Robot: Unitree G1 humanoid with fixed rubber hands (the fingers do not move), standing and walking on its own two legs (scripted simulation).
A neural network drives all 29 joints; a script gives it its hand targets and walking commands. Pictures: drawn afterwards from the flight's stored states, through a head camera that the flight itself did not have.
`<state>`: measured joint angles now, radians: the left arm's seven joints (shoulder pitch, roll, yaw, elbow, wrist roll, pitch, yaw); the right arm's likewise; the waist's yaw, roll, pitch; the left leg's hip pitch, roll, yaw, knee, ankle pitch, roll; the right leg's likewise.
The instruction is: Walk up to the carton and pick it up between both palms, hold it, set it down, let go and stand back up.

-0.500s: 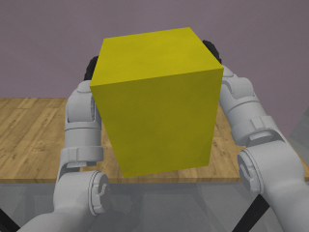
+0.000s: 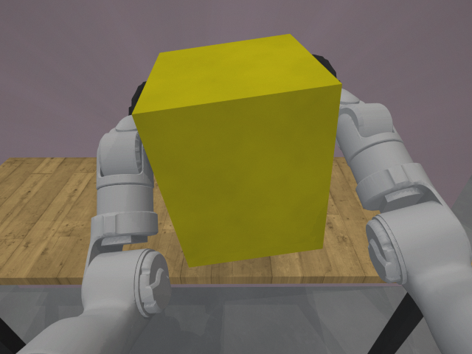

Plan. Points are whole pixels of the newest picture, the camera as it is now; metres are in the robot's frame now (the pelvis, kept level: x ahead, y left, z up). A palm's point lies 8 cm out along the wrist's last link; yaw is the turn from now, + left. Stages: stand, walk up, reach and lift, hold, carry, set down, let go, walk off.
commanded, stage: reach and lift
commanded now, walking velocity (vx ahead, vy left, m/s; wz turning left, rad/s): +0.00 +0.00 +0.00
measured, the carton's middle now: (240, 149) +0.33 +0.00 +0.25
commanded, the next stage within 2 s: hold in 0.40 s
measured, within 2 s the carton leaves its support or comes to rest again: neither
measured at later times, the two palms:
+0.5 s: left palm (138, 116) +0.37 +0.15 +0.29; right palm (327, 90) +0.38 -0.13 +0.32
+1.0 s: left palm (138, 104) +0.36 +0.15 +0.31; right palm (336, 79) +0.37 -0.14 +0.34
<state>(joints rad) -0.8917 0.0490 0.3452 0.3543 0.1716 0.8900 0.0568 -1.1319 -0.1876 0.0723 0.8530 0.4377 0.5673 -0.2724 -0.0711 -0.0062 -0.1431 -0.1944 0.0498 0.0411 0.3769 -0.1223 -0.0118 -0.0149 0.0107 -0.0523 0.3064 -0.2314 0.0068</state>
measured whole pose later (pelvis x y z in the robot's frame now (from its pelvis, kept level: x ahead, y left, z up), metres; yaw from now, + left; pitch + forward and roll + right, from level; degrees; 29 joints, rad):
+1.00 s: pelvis +0.00 +0.00 +0.00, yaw +0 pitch -2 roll -1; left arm -1.02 0.09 0.36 0.46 0.16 0.95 0.05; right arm -1.26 -0.22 0.08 0.96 0.48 0.65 -0.29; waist -0.06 0.00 -0.21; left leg -0.23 0.06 0.04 0.38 -0.12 -0.02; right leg -0.05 0.02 -0.05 0.31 -0.23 0.00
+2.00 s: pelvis +0.00 +0.00 +0.00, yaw +0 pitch -2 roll -1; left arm -1.01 0.09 0.35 0.44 0.16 0.94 0.06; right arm -1.25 -0.23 0.08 0.94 0.49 0.66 -0.29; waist -0.07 0.00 -0.21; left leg -0.24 0.06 0.03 0.39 -0.12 -0.02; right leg -0.05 0.02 -0.05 0.30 -0.22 0.00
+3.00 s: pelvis +0.00 +0.00 +0.00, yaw +0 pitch -1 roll -2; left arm -1.01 0.09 0.34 0.45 0.15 0.93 0.07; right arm -1.25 -0.23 0.09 0.95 0.49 0.67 -0.29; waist -0.07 0.00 -0.22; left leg -0.25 0.06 0.03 0.40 -0.13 -0.02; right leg -0.06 0.02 -0.05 0.30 -0.22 0.00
